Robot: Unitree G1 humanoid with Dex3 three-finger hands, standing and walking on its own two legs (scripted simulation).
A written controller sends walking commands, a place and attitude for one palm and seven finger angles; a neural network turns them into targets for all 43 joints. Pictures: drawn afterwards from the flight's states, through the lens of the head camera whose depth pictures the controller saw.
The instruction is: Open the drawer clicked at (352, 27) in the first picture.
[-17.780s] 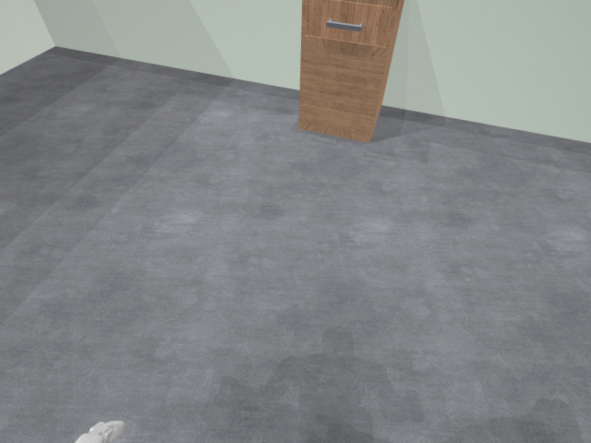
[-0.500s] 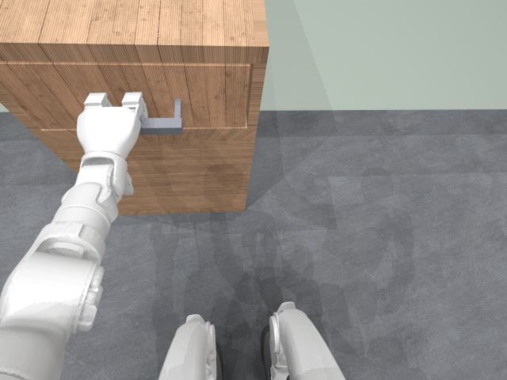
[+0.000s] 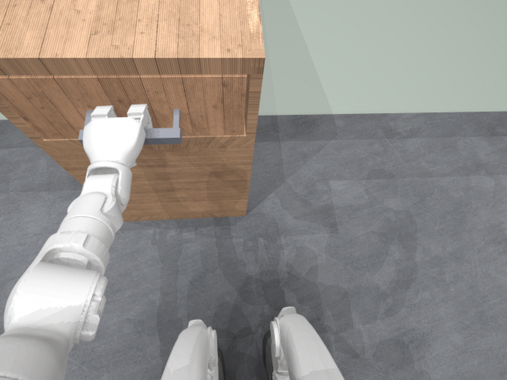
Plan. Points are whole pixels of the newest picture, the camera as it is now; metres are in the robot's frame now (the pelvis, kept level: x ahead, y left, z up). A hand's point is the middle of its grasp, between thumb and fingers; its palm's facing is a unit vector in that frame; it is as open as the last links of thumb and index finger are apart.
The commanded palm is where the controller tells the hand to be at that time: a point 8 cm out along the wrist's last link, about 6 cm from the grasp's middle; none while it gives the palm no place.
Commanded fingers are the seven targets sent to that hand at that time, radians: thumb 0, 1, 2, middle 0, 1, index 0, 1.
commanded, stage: close the thumb around the handle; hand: left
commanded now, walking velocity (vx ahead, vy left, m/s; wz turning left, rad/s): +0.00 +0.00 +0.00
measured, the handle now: (133, 126) +0.53 +0.18 -0.03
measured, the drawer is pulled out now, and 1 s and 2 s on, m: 0.00 0.03 0.09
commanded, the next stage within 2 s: pull the drawer open in 0.08 s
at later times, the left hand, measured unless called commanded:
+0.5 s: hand (130, 161) +0.48 +0.18 -0.05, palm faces -0.08 -0.06 -0.99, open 5.2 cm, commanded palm +0.44 +0.18 +0.00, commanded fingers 0.00 0.90 0.90 -0.40 -1.35 -0.40 -1.35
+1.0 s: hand (126, 174) +0.46 +0.19 -0.05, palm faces -0.06 -0.05 -1.00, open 5.1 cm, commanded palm +0.44 +0.19 +0.00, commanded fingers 0.00 0.90 0.90 -0.40 -1.35 -0.40 -1.35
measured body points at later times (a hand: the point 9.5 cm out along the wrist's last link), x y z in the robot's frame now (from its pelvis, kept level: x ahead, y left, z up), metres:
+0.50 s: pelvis +0.02 +0.00 +0.01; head +0.18 -0.01 +0.43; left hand +0.48 +0.18 +0.00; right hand +0.05 -0.26 -0.12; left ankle +0.00 +0.09 -0.62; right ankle +0.03 -0.11 -0.62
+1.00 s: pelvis +0.03 +0.01 +0.02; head +0.17 +0.01 +0.44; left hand +0.45 +0.19 +0.00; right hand +0.11 -0.25 -0.12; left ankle +0.00 +0.09 -0.62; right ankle +0.03 -0.11 -0.62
